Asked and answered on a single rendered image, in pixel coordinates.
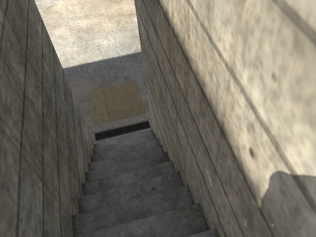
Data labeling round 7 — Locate stairs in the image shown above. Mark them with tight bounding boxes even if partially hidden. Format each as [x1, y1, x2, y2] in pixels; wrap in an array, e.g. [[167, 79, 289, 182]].
[[72, 129, 219, 237]]

